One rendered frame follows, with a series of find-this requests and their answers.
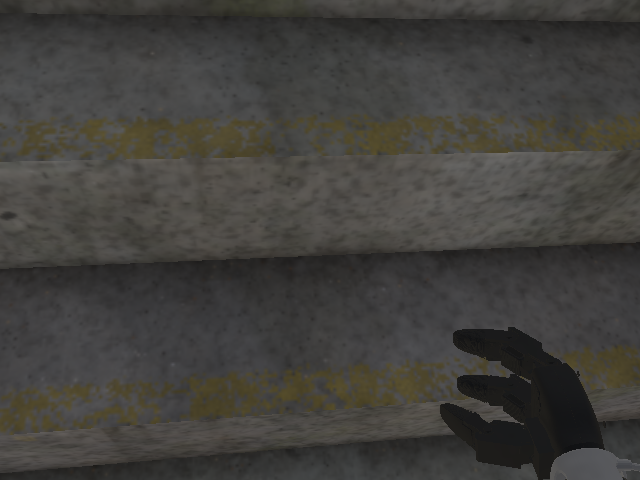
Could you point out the right robot forearm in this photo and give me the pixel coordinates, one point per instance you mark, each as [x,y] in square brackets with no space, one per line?
[586,464]

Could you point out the robot right hand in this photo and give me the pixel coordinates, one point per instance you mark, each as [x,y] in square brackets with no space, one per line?
[557,414]

